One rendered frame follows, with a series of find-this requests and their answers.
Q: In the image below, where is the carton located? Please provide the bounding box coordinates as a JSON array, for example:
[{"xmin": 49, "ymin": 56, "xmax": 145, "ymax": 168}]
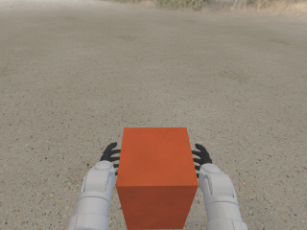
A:
[{"xmin": 116, "ymin": 127, "xmax": 199, "ymax": 230}]

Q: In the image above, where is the right robot hand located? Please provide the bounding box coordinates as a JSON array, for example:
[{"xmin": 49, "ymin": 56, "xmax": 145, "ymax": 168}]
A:
[{"xmin": 191, "ymin": 144, "xmax": 212, "ymax": 178}]

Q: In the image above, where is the left robot hand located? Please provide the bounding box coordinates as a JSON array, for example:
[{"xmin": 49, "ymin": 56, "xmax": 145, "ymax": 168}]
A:
[{"xmin": 100, "ymin": 142, "xmax": 121, "ymax": 175}]

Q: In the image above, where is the robot left forearm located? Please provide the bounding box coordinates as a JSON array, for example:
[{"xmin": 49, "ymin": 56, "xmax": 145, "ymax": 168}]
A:
[{"xmin": 66, "ymin": 160, "xmax": 115, "ymax": 230}]

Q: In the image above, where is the robot right forearm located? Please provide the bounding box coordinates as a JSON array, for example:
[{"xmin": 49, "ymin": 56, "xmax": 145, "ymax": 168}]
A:
[{"xmin": 199, "ymin": 163, "xmax": 248, "ymax": 230}]

